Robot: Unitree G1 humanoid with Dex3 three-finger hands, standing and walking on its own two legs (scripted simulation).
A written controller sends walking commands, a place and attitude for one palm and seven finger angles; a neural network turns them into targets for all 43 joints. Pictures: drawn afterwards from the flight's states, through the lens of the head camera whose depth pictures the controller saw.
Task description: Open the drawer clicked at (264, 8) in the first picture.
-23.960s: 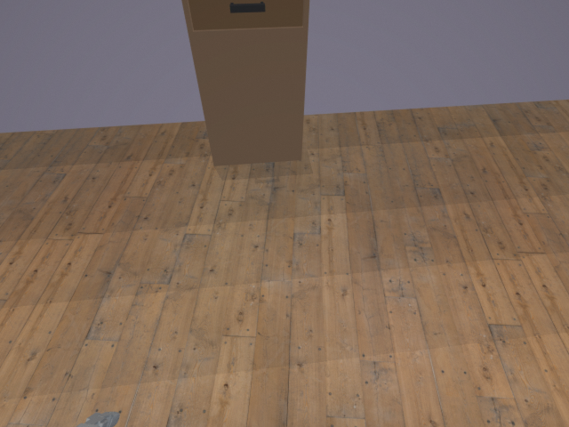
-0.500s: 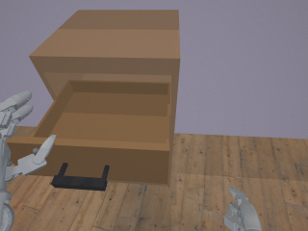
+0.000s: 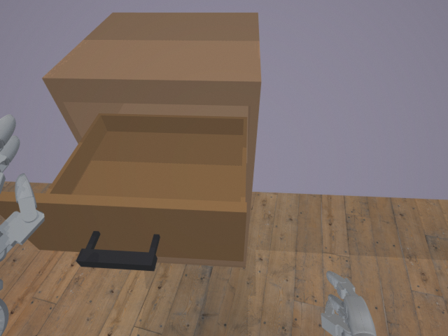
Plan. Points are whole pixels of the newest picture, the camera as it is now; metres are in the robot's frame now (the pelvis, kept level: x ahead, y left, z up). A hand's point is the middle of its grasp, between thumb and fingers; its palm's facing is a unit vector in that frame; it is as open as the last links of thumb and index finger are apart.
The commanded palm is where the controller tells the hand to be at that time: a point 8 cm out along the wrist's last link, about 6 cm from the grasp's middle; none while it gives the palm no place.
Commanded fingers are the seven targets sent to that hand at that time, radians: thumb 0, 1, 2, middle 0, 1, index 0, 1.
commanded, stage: step back with the hand held close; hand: left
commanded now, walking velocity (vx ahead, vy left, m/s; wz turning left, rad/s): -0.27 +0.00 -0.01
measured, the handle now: (121, 248) +0.25 +0.22 +0.03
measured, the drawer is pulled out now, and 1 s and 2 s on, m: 0.29 0.29 0.29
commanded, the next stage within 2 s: stop stepping back and stand still in 1.14 s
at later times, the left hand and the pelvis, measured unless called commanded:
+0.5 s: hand (14, 267) +0.14 +0.24 +0.20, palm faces +0.45 -0.74 -0.49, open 7.4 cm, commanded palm +0.07 +0.29 +0.22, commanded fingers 0.00 0.90 0.90 -0.20 -0.30 -0.20 -0.30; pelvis -0.06 +0.01 -0.02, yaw +0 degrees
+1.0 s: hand out of the picture +0.08 +0.20 +0.21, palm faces +0.36 -0.80 -0.48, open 7.4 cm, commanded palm +0.00 +0.26 +0.22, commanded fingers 0.00 0.90 0.90 -0.20 -0.30 -0.20 -0.30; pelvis -0.13 -0.02 -0.01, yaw -1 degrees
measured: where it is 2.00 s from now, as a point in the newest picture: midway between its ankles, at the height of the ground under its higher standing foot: outside the picture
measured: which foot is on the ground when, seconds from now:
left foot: down 0.00-0.94, up 0.96-1.00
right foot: down 0.00-0.68, up 0.70-0.88, down 0.90-1.00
